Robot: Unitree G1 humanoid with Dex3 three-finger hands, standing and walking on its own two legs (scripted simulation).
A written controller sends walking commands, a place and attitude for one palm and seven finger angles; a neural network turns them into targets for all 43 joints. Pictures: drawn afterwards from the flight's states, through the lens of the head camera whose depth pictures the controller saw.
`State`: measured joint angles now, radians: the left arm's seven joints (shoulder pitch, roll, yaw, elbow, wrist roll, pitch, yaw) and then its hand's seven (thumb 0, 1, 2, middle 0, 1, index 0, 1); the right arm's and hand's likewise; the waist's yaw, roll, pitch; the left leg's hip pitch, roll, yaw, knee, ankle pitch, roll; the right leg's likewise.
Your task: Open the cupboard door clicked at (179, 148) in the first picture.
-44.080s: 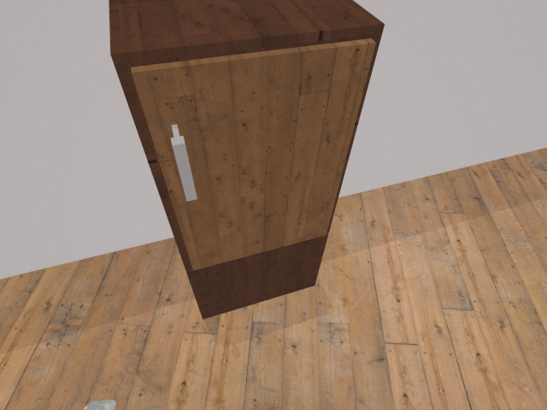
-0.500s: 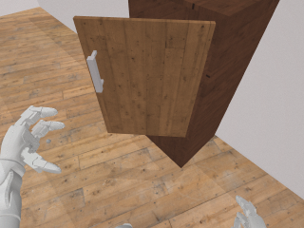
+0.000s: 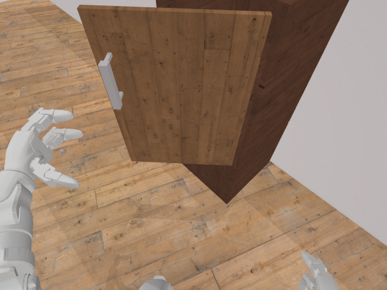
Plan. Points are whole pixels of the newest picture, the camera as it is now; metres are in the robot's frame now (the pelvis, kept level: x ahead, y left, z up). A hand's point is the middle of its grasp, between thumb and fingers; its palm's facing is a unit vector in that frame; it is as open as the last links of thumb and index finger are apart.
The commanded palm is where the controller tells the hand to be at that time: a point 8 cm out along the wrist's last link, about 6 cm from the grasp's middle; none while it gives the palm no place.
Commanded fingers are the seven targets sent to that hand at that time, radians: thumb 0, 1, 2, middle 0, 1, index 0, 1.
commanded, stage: move the hooked fingers beside the handle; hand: left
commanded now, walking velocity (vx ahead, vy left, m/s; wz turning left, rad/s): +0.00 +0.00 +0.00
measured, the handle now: (113, 82) +0.59 +0.24 +0.08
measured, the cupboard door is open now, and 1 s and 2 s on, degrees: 44 44 44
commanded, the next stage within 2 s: none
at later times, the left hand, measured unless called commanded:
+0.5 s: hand (72, 124) +0.42 +0.29 +0.10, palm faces +0.00 -1.00 +0.00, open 14.0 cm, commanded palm +0.40 +0.34 +0.09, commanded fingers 0.00 -0.50 0.30 -0.30 -1.20 -0.30 -1.20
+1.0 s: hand (87, 101) +0.50 +0.28 +0.09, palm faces +0.00 -1.00 +0.00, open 14.0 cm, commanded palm +0.49 +0.33 +0.09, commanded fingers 0.00 -0.50 0.30 -0.30 -1.20 -0.30 -1.20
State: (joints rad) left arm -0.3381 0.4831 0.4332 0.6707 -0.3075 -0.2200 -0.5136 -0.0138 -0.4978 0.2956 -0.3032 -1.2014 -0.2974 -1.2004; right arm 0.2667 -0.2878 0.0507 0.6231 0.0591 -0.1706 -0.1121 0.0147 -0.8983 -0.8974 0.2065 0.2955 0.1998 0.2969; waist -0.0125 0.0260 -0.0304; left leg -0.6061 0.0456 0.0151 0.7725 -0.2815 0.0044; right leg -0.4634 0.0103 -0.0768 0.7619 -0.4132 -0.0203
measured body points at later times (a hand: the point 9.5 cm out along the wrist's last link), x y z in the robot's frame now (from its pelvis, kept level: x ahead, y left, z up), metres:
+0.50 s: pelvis +0.01 +0.02 -0.01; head +0.08 +0.03 +0.44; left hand +0.41 +0.34 +0.10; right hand +0.09 -0.25 -0.11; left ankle +0.06 +0.12 -0.71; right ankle -0.02 -0.11 -0.71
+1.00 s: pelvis +0.00 +0.02 -0.02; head +0.12 +0.04 +0.41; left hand +0.49 +0.33 +0.10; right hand +0.01 -0.26 -0.12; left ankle +0.06 +0.12 -0.71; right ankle -0.02 -0.11 -0.71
